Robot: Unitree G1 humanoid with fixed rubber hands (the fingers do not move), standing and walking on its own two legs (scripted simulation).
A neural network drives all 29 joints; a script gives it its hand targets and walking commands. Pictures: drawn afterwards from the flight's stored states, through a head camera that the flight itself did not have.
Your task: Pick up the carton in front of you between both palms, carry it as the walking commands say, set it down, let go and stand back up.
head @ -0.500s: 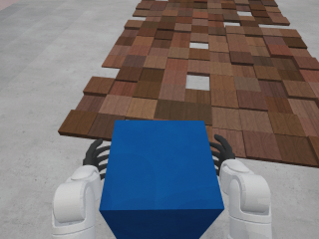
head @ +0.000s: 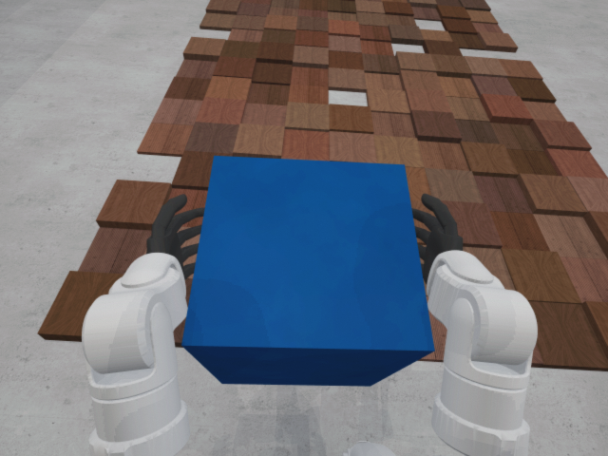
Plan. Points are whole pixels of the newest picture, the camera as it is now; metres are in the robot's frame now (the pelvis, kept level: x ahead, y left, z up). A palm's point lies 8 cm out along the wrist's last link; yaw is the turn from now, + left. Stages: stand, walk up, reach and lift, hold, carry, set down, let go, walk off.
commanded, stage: carry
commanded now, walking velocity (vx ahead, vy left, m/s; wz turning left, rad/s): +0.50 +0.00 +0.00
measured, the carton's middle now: (302, 286) +0.32 -0.01 +0.06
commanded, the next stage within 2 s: none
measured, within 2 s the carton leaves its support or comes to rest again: neither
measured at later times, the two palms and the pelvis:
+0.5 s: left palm (215, 83) +0.70 +0.13 +0.11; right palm (376, 78) +0.74 -0.17 +0.11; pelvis +0.32 -0.05 -0.01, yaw +2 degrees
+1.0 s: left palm out of the picture +1.09 +0.07 +0.20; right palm out of the picture +1.06 -0.22 +0.19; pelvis +0.68 -0.02 +0.02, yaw +0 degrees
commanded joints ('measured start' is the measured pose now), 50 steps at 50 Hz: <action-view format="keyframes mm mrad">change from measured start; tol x32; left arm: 1 -658 -694 -711 63 -393 8 -189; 20 -1297 -968 -499 303 -529 -2 -205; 50 -907 -481 -373 319 -168 3 -152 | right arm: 1 -664 668 728 48 456 31 240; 18 -1252 931 528 418 478 32 185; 43 -1223 872 806 -66 580 -34 141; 50 -1124 813 659 311 564 44 218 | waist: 1 -8 136 -362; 11 29 161 -314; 15 113 -328 -562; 32 104 -129 -472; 37 -200 408 -637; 50 113 -281 -705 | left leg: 1 342 246 -232 -164 182 100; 12 270 137 -28 266 524 0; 16 -463 -29 -252 1019 -304 -24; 27 -657 20 -169 759 -117 -41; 34 218 -155 36 226 252 23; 38 1052 229 -639 210 922 218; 45 70 114 -292 -30 323 -5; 50 -343 -77 -281 842 -363 -50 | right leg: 1 -107 -11 -16 -134 67 13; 12 340 146 -181 -582 186 -49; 15 873 -278 654 -740 74 -254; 34 470 0 -66 -219 1221 -29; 35 242 18 -63 -45 1036 23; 37 -454 138 145 384 -304 78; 40 -700 62 270 407 -584 -42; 44 170 122 24 -471 150 12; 47 816 90 -19 -546 451 -22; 50 969 -285 573 -641 384 -266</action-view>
